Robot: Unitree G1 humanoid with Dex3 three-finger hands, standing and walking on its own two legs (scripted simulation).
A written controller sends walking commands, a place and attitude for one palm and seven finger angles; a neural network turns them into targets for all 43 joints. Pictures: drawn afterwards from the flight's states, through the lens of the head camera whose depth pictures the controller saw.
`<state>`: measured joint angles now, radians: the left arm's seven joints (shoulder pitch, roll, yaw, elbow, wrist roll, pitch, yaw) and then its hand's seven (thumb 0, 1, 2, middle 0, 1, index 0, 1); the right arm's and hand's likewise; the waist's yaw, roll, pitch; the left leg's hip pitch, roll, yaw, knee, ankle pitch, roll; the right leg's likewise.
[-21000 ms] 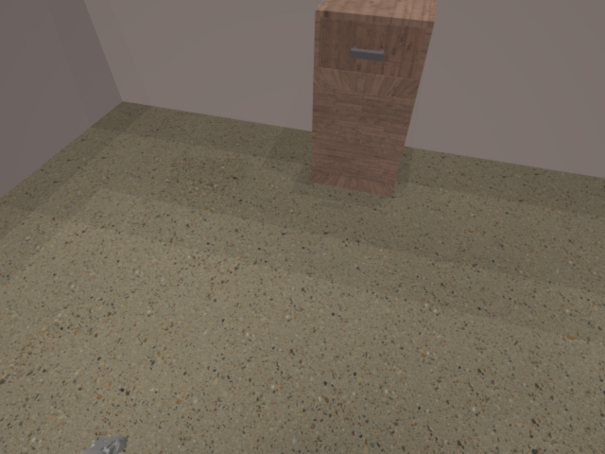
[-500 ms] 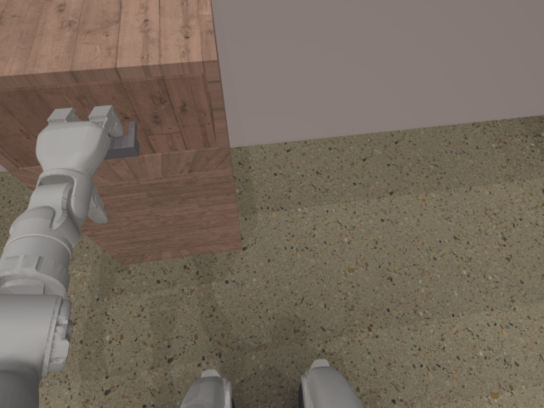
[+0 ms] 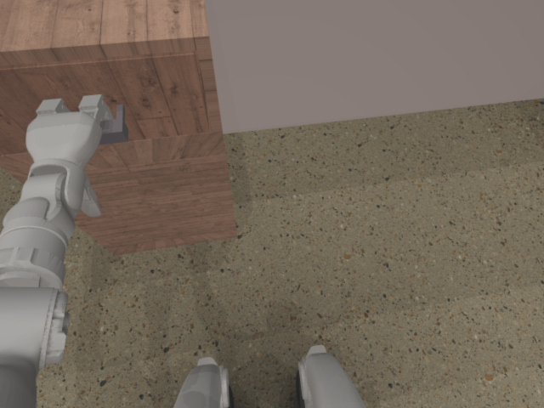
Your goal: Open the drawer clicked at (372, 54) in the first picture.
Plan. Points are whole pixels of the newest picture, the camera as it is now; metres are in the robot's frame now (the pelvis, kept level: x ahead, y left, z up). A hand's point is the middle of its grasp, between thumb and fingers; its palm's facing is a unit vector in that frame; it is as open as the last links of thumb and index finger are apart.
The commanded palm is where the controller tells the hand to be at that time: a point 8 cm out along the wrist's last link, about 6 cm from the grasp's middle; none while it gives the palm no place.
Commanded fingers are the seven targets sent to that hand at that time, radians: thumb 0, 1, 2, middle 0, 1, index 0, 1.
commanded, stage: lower the fingers behind the handle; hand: left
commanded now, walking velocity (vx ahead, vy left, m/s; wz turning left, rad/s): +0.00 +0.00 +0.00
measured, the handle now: (86, 124) +0.55 +0.27 +0.01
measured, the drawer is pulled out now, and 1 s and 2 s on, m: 0.00 0.01 0.11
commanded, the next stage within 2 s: close the thumb around the handle in 0.16 s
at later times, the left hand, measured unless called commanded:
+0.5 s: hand (86, 161) +0.49 +0.26 +0.00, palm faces -0.09 -0.03 -1.00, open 12.4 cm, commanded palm +0.47 +0.26 +0.05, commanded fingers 0.00 0.23 0.61 -0.35 -1.28 -0.35 -1.28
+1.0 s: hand (88, 166) +0.48 +0.26 +0.00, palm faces -0.08 -0.04 -1.00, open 6.7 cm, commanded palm +0.47 +0.26 +0.05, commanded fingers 0.00 0.90 0.90 -0.40 -1.35 -0.40 -1.35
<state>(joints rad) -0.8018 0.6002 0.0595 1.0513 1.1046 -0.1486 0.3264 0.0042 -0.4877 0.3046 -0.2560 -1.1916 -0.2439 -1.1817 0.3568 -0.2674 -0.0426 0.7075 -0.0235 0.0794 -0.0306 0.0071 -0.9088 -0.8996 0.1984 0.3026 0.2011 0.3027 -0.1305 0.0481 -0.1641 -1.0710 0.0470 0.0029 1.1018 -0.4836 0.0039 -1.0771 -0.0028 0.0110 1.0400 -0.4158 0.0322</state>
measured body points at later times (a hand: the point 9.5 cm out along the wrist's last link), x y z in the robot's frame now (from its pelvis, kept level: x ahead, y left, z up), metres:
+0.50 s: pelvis +0.02 +0.00 +0.01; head +0.15 +0.01 +0.44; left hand +0.49 +0.26 +0.06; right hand +0.03 -0.28 -0.12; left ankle +0.01 +0.12 -0.65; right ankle +0.03 -0.14 -0.65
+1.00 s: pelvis +0.02 +0.00 +0.01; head +0.15 +0.00 +0.44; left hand +0.48 +0.26 +0.05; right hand +0.03 -0.28 -0.12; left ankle +0.01 +0.12 -0.65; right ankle +0.03 -0.14 -0.65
